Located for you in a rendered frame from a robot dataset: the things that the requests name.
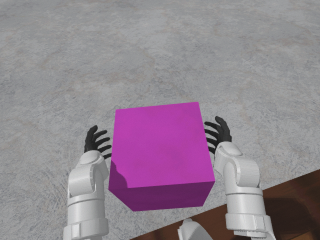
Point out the left robot hand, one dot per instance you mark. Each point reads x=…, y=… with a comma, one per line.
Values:
x=91, y=145

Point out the right robot hand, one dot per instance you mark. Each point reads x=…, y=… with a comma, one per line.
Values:
x=223, y=134

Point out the left robot forearm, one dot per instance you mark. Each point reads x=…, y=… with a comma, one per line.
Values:
x=85, y=199

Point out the carton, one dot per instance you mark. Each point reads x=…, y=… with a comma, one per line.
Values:
x=160, y=157

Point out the right robot thigh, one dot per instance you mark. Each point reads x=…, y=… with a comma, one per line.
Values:
x=193, y=231

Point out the right robot forearm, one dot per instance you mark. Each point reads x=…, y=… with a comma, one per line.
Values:
x=246, y=214

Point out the robot right shin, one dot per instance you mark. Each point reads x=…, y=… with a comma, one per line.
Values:
x=187, y=220

